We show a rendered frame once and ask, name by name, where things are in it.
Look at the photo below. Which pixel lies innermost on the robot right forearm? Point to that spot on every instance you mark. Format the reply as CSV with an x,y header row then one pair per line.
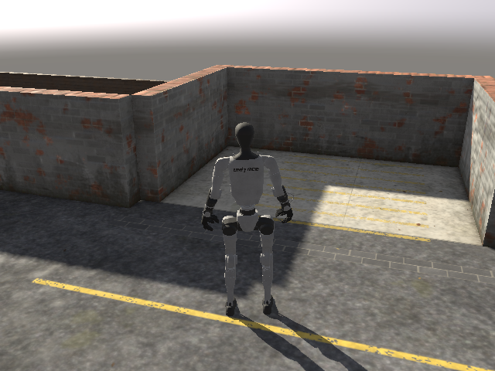
x,y
283,200

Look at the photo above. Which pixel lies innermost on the robot left forearm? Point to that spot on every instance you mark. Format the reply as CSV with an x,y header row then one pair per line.
x,y
209,206

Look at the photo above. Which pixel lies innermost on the right robot hand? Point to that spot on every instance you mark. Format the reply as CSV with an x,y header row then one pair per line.
x,y
281,212

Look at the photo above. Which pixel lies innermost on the right robot upper arm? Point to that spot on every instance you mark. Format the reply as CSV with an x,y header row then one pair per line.
x,y
274,174

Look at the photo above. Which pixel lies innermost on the left robot upper arm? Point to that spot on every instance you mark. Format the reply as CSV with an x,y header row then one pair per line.
x,y
218,175

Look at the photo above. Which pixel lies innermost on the robot right foot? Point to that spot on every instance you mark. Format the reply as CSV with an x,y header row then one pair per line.
x,y
267,306

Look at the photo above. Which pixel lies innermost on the left robot hand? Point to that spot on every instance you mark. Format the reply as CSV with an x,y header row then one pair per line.
x,y
210,220

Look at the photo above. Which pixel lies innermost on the humanoid robot head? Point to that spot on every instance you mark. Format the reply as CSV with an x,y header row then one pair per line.
x,y
244,133

